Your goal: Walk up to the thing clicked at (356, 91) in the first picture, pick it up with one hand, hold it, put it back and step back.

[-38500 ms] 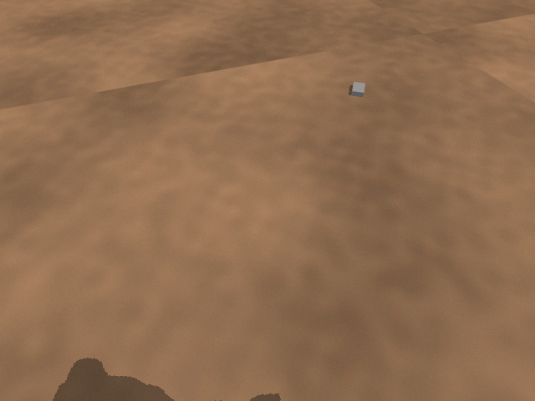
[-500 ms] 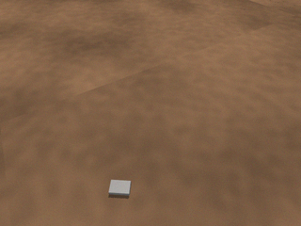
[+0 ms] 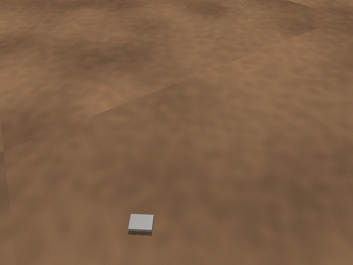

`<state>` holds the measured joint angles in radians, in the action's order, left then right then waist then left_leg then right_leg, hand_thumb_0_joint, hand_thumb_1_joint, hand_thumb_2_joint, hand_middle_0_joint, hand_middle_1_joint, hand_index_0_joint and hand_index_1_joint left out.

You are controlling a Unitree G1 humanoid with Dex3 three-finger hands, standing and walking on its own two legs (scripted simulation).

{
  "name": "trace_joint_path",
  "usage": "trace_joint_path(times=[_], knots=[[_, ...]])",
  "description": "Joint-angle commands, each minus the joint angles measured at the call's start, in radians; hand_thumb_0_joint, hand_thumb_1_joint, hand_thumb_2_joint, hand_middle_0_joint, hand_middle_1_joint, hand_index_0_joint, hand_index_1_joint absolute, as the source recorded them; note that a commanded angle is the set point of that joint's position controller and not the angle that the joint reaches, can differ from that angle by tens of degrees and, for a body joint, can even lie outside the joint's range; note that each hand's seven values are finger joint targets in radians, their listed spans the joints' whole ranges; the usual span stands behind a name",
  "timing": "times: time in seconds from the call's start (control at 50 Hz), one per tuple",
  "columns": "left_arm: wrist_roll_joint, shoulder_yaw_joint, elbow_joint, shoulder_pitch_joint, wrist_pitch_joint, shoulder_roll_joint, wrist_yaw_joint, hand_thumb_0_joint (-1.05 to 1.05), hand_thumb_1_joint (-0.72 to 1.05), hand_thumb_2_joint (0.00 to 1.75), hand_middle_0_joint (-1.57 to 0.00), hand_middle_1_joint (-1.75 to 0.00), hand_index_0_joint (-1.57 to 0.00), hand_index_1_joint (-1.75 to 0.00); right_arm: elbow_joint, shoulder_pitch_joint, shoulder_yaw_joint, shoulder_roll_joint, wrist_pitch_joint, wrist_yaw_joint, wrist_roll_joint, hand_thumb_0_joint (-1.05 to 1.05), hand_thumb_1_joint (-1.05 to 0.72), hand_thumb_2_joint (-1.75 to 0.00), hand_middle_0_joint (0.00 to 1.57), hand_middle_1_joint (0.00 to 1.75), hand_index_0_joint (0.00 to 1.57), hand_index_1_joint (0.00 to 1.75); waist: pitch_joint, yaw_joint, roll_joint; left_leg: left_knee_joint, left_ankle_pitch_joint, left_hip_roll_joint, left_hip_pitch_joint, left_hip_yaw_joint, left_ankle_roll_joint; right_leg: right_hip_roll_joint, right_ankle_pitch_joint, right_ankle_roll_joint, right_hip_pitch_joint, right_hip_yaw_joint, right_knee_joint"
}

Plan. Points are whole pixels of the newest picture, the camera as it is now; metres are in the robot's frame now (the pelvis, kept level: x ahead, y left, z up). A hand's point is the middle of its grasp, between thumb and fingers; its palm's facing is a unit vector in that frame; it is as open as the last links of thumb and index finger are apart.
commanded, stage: stand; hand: left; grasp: from above
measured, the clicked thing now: (141, 222) +0.48 +0.25 -0.76
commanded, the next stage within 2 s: step back in 1.48 s
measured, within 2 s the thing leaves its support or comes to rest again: neither
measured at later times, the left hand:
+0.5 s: hand out of the picture +0.09 +0.24 -0.15, palm faces +0.00 -0.94 -0.33, open 7.4 cm
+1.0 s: hand out of the picture +0.09 +0.23 -0.15, palm faces -0.02 -0.94 -0.34, open 7.4 cm
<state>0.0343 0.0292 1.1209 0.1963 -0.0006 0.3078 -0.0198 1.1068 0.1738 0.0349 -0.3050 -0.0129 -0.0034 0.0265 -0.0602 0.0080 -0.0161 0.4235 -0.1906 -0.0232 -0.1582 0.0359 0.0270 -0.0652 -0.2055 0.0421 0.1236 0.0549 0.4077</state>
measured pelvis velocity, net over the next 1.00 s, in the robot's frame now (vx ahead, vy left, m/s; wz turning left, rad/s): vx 0.02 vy -0.01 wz -0.01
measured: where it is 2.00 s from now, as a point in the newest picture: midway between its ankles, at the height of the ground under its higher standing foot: outside the picture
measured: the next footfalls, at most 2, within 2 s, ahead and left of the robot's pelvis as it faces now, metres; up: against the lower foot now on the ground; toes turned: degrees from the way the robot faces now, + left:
none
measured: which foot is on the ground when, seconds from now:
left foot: down 0.00-1.00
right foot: down 0.00-1.00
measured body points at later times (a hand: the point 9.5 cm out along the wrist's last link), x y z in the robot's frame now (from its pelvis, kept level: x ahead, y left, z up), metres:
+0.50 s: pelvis +0.02 -0.01 +0.00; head +0.02 -0.01 +0.45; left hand +0.09 +0.28 -0.13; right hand +0.08 -0.30 -0.14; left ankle +0.03 +0.14 -0.74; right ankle +0.01 -0.15 -0.74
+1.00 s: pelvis +0.02 -0.01 +0.00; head +0.02 -0.01 +0.45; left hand +0.09 +0.28 -0.13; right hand +0.08 -0.31 -0.13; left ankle +0.03 +0.14 -0.74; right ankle +0.01 -0.15 -0.74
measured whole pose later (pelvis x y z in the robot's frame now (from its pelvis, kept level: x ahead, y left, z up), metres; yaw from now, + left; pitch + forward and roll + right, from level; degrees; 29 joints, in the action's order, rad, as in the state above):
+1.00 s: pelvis +0.02 -0.01 +0.00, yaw -1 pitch -3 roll +0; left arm 0.02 0.02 1.14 0.12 0.01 0.33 0.00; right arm 1.15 0.12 0.01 -0.33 0.00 0.00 0.02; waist -0.06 0.00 -0.01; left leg 0.34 -0.17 -0.04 -0.12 0.03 0.05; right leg -0.05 -0.19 0.03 0.10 0.05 0.34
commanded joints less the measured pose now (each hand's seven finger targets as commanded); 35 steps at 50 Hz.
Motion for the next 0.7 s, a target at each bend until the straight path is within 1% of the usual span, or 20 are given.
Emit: trace_joint_path(times=[0.0, 0.04, 0.1, 0.12, 0.16, 0.18, 0.2, 0.22, 0.24, 0.3, 0.32, 0.38, 0.44, 0.46, 0.5, 0.58, 0.6, 0.62, 0.66, 0.68], knots=[[-0.01, 0.041, -0.056, -0.043, 0.019, 0.197, -0.014, 0.0, 0.9, 0.9, -0.2, -0.3, -0.2, -0.3, -0.058, -0.043, 0.03, -0.183, 0.026, -0.017, -0.002, 0.0, -0.9, -0.9, 0.2, 0.3, 0.2, 0.3, -0.007, 0.004, -0.001, -0.106, -0.013, -0.071, -0.042, 0.074, -0.047, -0.062, -0.043, -0.042, 0.012, -0.073, -0.103], [-0.009, 0.039, -0.05, -0.043, 0.017, 0.199, -0.012, 0.0, 0.9, 0.9, -0.2, -0.3, -0.2, -0.3, -0.054, -0.044, 0.029, -0.19, 0.026, -0.016, -0.004, 0.0, -0.9, -0.9, 0.2, 0.3, 0.2, 0.3, -0.008, 0.002, 0.003, -0.108, -0.028, -0.069, -0.042, 0.072, -0.046, -0.061, -0.063, -0.043, 0.015, -0.076, -0.113], [-0.009, 0.04, -0.051, -0.054, 0.02, 0.207, -0.01, 0.0, 0.9, 0.9, -0.2, -0.3, -0.2, -0.3, -0.049, -0.043, 0.028, -0.191, 0.025, -0.015, -0.006, 0.0, -0.9, -0.9, 0.2, 0.3, 0.2, 0.3, -0.006, 0.001, 0.025, -0.103, 0.015, -0.072, -0.025, 0.069, -0.044, -0.068, -0.063, -0.043, 0.017, -0.085, -0.124], [-0.01, 0.039, -0.05, -0.057, 0.022, 0.203, -0.01, 0.0, 0.9, 0.9, -0.2, -0.3, -0.2, -0.3, -0.048, -0.046, 0.026, -0.188, 0.027, -0.015, -0.006, 0.0, -0.9, -0.9, 0.2, 0.3, 0.2, 0.3, 0.015, 0.002, 0.018, -0.094, 0.055, -0.076, -0.012, 0.064, -0.045, -0.071, -0.026, -0.044, 0.001, -0.084, -0.122], [-0.012, 0.04, -0.048, -0.068, 0.021, 0.206, -0.01, 0.0, 0.9, 0.9, -0.2, -0.3, -0.2, -0.3, -0.043, -0.039, 0.022, -0.184, 0.028, -0.017, -0.004, 0.0, -0.9, -0.9, 0.2, 0.3, 0.2, 0.3, 0.013, -0.001, 0.017, -0.103, 0.054, -0.076, -0.022, 0.063, -0.041, -0.067, -0.012, -0.044, -0.008, -0.078, -0.118], [-0.013, 0.04, -0.048, -0.066, 0.022, 0.202, -0.01, 0.0, 0.9, 0.9, -0.2, -0.3, -0.2, -0.3, -0.044, -0.048, 0.024, -0.192, 0.029, -0.017, -0.005, 0.0, -0.9, -0.9, 0.2, 0.3, 0.2, 0.3, 0.029, 0.002, 0.003, -0.097, 0.087, -0.079, -0.004, 0.063, -0.044, -0.069, 0.025, -0.045, -0.015, -0.079, -0.115], [-0.014, 0.04, -0.045, -0.069, 0.022, 0.205, -0.008, 0.0, 0.9, 0.9, -0.2, -0.3, -0.2, -0.3, -0.04, -0.045, 0.021, -0.193, 0.028, -0.017, -0.007, 0.0, -0.9, -0.9, 0.2, 0.3, 0.2, 0.3, 0.019, 0.0, 0.008, -0.104, 0.061, -0.075, -0.019, 0.061, -0.041, -0.067, 0.007, -0.042, -0.015, -0.079, -0.122], [-0.015, 0.04, -0.048, -0.072, 0.023, 0.208, -0.008, 0.0, 0.9, 0.9, -0.2, -0.3, -0.2, -0.3, -0.041, -0.05, 0.02, -0.193, 0.03, -0.016, -0.005, 0.0, -0.9, -0.9, 0.2, 0.3, 0.2, 0.3, 0.032, 0.002, 0.007, -0.102, 0.108, -0.082, 0.002, 0.06, -0.041, -0.07, 0.043, -0.045, -0.022, -0.078, -0.112], [-0.015, 0.039, -0.046, -0.076, 0.023, 0.204, -0.007, 0.0, 0.9, 0.9, -0.2, -0.3, -0.2, -0.3, -0.039, -0.051, 0.021, -0.201, 0.03, -0.017, -0.008, 0.0, -0.9, -0.9, 0.2, 0.3, 0.2, 0.3, 0.037, 0.0, -0.003, -0.103, 0.086, -0.08, -0.004, 0.059, -0.04, -0.067, 0.039, -0.042, -0.024, -0.076, -0.118], [-0.015, 0.04, -0.044, -0.083, 0.022, 0.202, -0.007, 0.0, 0.9, 0.9, -0.2, -0.3, -0.2, -0.3, -0.039, -0.068, 0.019, -0.204, 0.033, -0.02, -0.008, 0.0, -0.9, -0.9, 0.2, 0.3, 0.2, 0.3, 0.059, 0.004, -0.011, -0.103, 0.16, -0.089, 0.02, 0.06, -0.04, -0.07, 0.111, -0.044, -0.042, -0.069, -0.1], [-0.016, 0.039, -0.043, -0.09, 0.022, 0.206, -0.006, 0.0, 0.9, 0.9, -0.2, -0.3, -0.2, -0.3, -0.034, -0.058, 0.015, -0.199, 0.033, -0.019, -0.008, 0.0, -0.9, -0.9, 0.2, 0.3, 0.2, 0.3, 0.039, 0.0, 0.003, -0.115, 0.137, -0.086, 0.003, 0.06, -0.035, -0.066, 0.08, -0.041, -0.032, -0.067, -0.108], [-0.017, 0.038, -0.045, -0.091, 0.021, 0.201, -0.004, 0.0, 0.9, 0.9, -0.2, -0.3, -0.2, -0.3, -0.031, -0.063, 0.016, -0.209, 0.037, -0.021, -0.007, 0.0, -0.9, -0.9, 0.2, 0.3, 0.2, 0.3, 0.075, 0.003, -0.004, -0.101, 0.232, -0.094, 0.038, 0.052, -0.035, -0.069, 0.168, -0.043, -0.052, -0.062, -0.095], [-0.019, 0.039, -0.043, -0.102, 0.02, 0.201, -0.004, 0.0, 0.9, 0.9, -0.2, -0.3, -0.2, -0.3, -0.026, -0.067, 0.016, -0.213, 0.038, -0.023, -0.008, 0.0, -0.9, -0.9, 0.2, 0.3, 0.2, 0.3, 0.082, 0.001, -0.01, -0.102, 0.232, -0.097, 0.047, 0.046, -0.036, -0.07, 0.172, -0.042, -0.056, -0.063, -0.091], [-0.018, 0.038, -0.042, -0.099, 0.021, 0.201, -0.006, 0.0, 0.9, 0.9, -0.2, -0.3, -0.2, -0.3, -0.027, -0.074, 0.017, -0.21, 0.038, -0.022, -0.009, 0.0, -0.9, -0.9, 0.2, 0.3, 0.2, 0.3, 0.088, 0.004, 0.007, -0.102, 0.263, -0.1, 0.054, 0.049, -0.036, -0.071, 0.206, -0.043, -0.062, -0.057, -0.086], [-0.018, 0.036, -0.042, -0.1, 0.022, 0.205, -0.004, 0.0, 0.9, 0.9, -0.2, -0.3, -0.2, -0.3, -0.025, -0.072, 0.015, -0.208, 0.036, -0.02, -0.01, 0.0, -0.9, -0.9, 0.2, 0.3, 0.2, 0.3, 0.074, -0.002, 0.029, -0.106, 0.241, -0.096, 0.051, 0.047, -0.031, -0.068, 0.194, -0.04, -0.05, -0.058, -0.1], [-0.013, 0.033, -0.038, -0.108, 0.019, 0.21, -0.002, 0.0, 0.9, 0.9, -0.2, -0.3, -0.2, -0.3, -0.021, -0.088, 0.017, -0.213, 0.029, -0.017, -0.009, 0.0, -0.9, -0.9, 0.2, 0.3, 0.2, 0.3, 0.013, -0.004, 0.026, -0.131, 0.075, -0.087, 0.018, 0.049, -0.029, -0.062, 0.01, -0.038, 0.006, -0.067, -0.145], [-0.015, 0.035, -0.042, -0.117, 0.02, 0.216, -0.001, 0.0, 0.9, 0.9, -0.2, -0.3, -0.2, -0.3, -0.022, -0.082, 0.017, -0.215, 0.029, -0.015, -0.008, 0.0, -0.9, -0.9, 0.2, 0.3, 0.2, 0.3, 0.03, -0.008, 0.014, -0.131, 0.079, -0.09, 0.019, 0.047, -0.033, -0.067, 0.028, -0.043, -0.014, -0.071, -0.138], [-0.013, 0.036, -0.041, -0.116, 0.021, 0.219, -0.001, 0.0, 0.9, 0.9, -0.2, -0.3, -0.2, -0.3, -0.019, -0.081, 0.018, -0.215, 0.028, -0.015, -0.008, 0.0, -0.9, -0.9, 0.2, 0.3, 0.2, 0.3, 0.02, -0.008, 0.011, -0.136, 0.053, -0.086, 0.003, 0.049, -0.032, -0.064, 0.003, -0.042, -0.008, -0.071, -0.143], [-0.014, 0.037, -0.044, -0.121, 0.024, 0.225, -0.002, 0.0, 0.9, 0.9, -0.2, -0.3, -0.2, -0.3, -0.026, -0.093, 0.018, -0.211, 0.031, -0.012, -0.008, 0.0, -0.9, -0.9, 0.2, 0.3, 0.2, 0.3, 0.051, -0.009, 0.018, -0.126, 0.116, -0.094, 0.032, 0.048, -0.035, -0.072, 0.066, -0.046, -0.022, -0.074, -0.131], [-0.013, 0.035, -0.044, -0.115, 0.024, 0.221, -0.001, 0.0, 0.9, 0.9, -0.2, -0.3, -0.2, -0.3, -0.025, -0.097, 0.018, -0.211, 0.032, -0.012, -0.01, 0.0, -0.9, -0.9, 0.2, 0.3, 0.2, 0.3, 0.035, -0.004, 0.022, -0.129, 0.112, -0.095, 0.027, 0.051, -0.032, -0.067, 0.043, -0.046, -0.008, -0.071, -0.136]])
